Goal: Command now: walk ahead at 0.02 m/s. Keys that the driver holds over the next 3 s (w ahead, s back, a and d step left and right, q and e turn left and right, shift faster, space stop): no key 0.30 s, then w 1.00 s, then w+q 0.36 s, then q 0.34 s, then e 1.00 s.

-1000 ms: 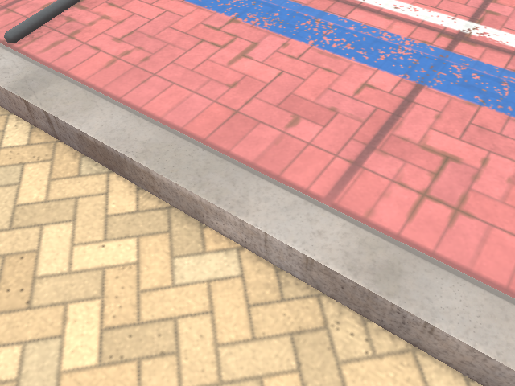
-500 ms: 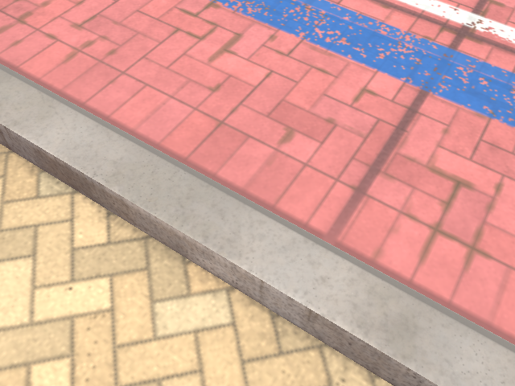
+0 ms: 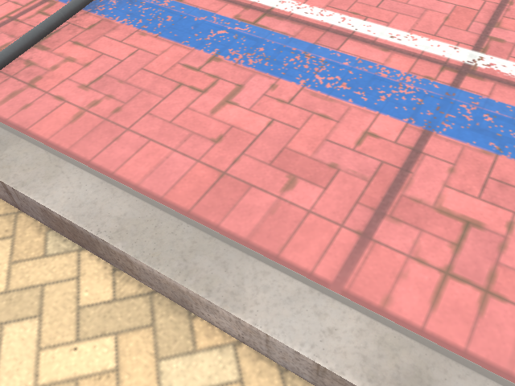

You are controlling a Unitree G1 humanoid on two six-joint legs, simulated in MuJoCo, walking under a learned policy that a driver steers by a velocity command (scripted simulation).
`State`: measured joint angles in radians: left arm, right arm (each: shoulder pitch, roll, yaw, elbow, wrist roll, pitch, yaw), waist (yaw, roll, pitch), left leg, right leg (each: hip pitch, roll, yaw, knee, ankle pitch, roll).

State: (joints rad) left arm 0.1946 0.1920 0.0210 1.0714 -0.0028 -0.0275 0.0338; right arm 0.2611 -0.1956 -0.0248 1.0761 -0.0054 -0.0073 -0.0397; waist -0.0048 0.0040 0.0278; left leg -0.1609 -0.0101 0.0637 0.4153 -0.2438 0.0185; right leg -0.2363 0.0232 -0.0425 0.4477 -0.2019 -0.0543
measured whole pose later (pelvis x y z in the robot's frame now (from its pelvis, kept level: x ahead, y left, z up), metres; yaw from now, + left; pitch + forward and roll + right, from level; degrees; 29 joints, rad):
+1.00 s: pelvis +0.21 +0.01 -0.01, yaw +0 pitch +2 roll -1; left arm -0.04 0.20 0.03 0.95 -0.02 -0.08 -0.04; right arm 0.51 -0.18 -0.03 1.08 0.00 -0.06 -0.02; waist -0.08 0.00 0.00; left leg 0.15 0.00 0.06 0.17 -0.36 0.02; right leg -0.68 -0.07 -0.08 0.86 -0.19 -0.07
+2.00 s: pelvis +0.81 +0.05 +0.13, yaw +20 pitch +4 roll -1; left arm -0.03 0.23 0.01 0.61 0.03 -0.09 -0.03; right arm 0.48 -0.25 -0.04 0.89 -0.01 -0.18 0.04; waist -0.05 -0.02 -0.03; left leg -0.17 -0.16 -0.14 0.44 -0.32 0.13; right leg -0.79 -0.01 0.08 0.86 -0.04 0.05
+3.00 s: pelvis +0.87 +0.03 +0.13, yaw -5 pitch +3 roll +1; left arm 0.19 0.26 0.05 0.58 0.00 0.03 0.00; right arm 0.17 -0.31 -0.09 0.69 0.00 0.01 -0.04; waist -0.01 0.04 0.02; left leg -0.55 0.04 -0.01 1.13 -0.46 -0.07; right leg -0.33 0.03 0.04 0.54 -0.25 -0.04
